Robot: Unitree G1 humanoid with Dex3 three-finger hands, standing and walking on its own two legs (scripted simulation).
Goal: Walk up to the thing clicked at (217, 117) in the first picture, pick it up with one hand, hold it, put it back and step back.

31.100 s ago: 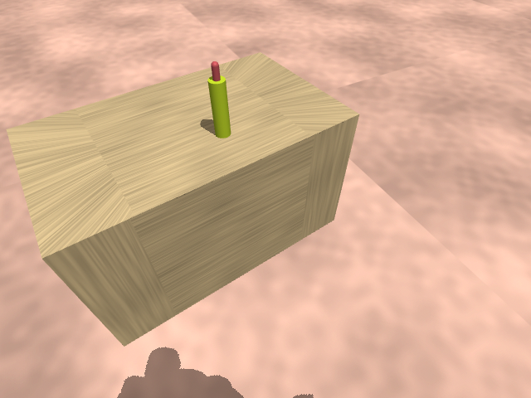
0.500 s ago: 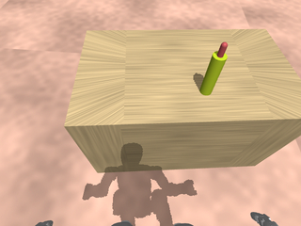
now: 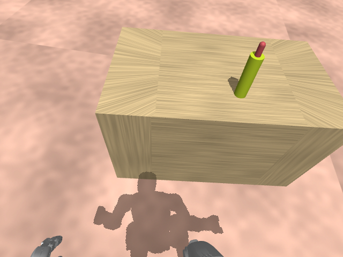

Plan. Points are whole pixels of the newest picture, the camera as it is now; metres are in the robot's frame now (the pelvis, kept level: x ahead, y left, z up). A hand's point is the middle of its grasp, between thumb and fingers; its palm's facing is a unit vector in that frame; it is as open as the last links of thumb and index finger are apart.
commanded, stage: step back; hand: right
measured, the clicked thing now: (250, 71) +0.76 -0.31 -0.04
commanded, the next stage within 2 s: none
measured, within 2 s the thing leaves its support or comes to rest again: neither
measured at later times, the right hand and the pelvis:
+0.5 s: hand out of the picture -0.06 -0.32 -0.15, palm faces +0.03 +0.92 -0.39, open 7.4 cm; pelvis -0.15 -0.04 +0.00, yaw -3 degrees
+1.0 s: hand out of the picture -0.20 -0.36 -0.14, palm faces +0.00 +0.90 -0.43, open 7.4 cm; pelvis -0.34 -0.08 -0.02, yaw -4 degrees
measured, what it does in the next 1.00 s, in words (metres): walks backwards: right foot, then left foot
